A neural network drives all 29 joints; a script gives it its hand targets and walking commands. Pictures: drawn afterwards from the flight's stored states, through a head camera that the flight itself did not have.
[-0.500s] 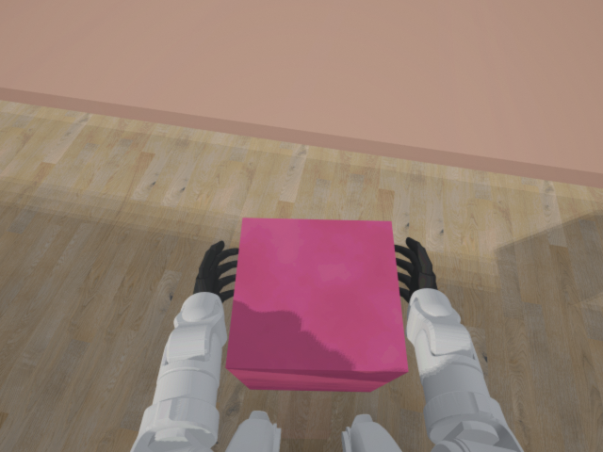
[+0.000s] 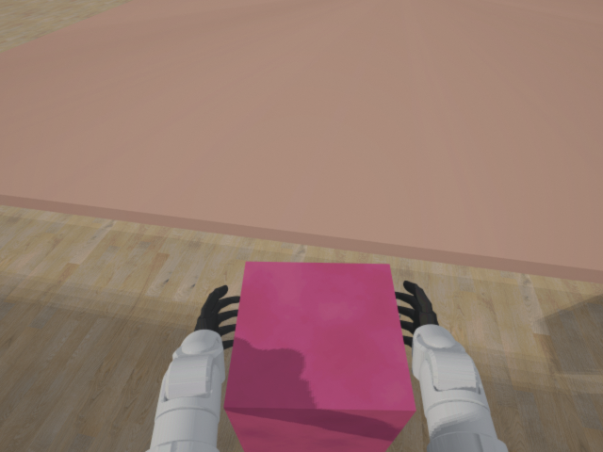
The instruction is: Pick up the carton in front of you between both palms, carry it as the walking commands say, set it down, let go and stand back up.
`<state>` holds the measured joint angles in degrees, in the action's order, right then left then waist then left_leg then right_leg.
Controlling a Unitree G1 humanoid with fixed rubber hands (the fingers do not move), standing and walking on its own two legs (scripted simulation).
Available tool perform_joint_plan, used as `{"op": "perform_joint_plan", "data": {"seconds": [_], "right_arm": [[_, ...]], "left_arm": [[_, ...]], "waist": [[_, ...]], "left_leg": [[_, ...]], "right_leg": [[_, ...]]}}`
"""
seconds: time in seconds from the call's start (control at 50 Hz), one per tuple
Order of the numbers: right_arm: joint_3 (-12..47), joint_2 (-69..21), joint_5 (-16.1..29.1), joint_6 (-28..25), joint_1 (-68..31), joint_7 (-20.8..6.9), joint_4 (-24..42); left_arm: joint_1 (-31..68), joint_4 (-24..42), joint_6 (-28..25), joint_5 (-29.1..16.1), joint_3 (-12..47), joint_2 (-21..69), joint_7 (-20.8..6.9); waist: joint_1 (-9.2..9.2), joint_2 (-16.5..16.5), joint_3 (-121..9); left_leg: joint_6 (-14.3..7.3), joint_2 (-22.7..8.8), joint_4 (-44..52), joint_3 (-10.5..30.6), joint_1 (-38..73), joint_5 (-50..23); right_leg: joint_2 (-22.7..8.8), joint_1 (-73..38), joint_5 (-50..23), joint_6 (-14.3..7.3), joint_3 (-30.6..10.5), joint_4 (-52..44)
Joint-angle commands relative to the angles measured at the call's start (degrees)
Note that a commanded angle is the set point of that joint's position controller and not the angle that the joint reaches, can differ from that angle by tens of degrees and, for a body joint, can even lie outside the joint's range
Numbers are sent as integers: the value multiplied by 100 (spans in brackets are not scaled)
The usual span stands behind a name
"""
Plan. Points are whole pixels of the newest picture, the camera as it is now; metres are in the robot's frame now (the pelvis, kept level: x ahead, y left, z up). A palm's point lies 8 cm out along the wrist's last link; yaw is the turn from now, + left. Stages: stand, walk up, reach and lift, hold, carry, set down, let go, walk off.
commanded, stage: reach and lift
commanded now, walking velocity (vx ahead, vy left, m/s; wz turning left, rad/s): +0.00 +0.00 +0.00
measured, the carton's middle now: (315, 364) +0.29 +0.00 -0.05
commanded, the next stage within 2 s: hold in 0.96 s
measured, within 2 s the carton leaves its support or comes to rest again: neither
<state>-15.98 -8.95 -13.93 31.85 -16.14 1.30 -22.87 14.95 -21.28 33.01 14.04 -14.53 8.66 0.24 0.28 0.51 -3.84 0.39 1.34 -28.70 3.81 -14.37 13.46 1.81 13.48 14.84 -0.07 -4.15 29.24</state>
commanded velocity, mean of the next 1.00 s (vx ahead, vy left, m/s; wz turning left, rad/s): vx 0.00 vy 0.00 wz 0.00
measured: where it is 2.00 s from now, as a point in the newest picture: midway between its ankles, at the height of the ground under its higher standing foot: outside the picture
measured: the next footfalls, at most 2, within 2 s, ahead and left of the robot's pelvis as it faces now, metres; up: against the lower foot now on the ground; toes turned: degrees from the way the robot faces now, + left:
none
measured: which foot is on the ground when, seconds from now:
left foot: down 0.00-1.00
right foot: down 0.00-1.00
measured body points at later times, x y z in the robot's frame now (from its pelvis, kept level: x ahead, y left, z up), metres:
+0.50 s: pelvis -0.01 +0.00 +0.00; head -0.03 +0.01 +0.45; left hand +0.30 +0.15 +0.03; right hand +0.31 -0.15 +0.03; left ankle +0.02 +0.13 -0.74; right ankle +0.01 -0.12 -0.74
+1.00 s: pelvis +0.01 +0.00 +0.01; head -0.03 +0.00 +0.46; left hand +0.30 +0.15 +0.04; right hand +0.31 -0.15 +0.04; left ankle +0.02 +0.13 -0.74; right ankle +0.01 -0.12 -0.74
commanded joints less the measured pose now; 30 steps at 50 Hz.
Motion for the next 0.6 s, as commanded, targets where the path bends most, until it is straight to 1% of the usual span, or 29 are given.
{"op": "perform_joint_plan", "data": {"seconds": [0.0,0.06,0.16,0.28,0.38,0.58], "right_arm": [[2868,-5465,909,182,-2509,-1453,-327],[2677,-5486,827,175,-2870,-1517,-414],[2776,-5636,876,110,-3379,-1572,-270],[2796,-5566,840,121,-3447,-1583,-246],[2797,-5478,829,173,-3291,-1577,-152],[2949,-5381,946,320,-2727,-1536,285]], "left_arm": [[2747,-119,70,-922,2813,5294,-1344],[3088,-218,73,-836,2612,5336,-1402],[3599,-78,26,-906,2742,5504,-1453],[3660,-61,48,-886,2793,5497,-1442],[3472,12,106,-872,2804,5460,-1414],[2894,434,244,-999,2945,5381,-1364]], "waist": [[19,-25,-582],[24,-19,-484],[13,-24,-893],[5,-55,-1000],[8,-70,-1001],[17,-60,-1057]], "left_leg": [[-90,330,570,73,724,-552],[-112,305,592,36,729,-221],[-104,303,536,11,914,-284],[-72,303,609,5,1037,-287],[-40,308,689,6,1176,-523],[-10,340,806,43,1488,-1356]], "right_leg": [[259,-193,-595,-19,-115,-718],[240,-145,-237,-48,-79,-750],[251,-278,-253,-60,-43,-697],[274,-363,-231,-56,-6,-738],[291,-478,-441,-40,7,-812],[328,-827,-1219,15,-22,-942]]}}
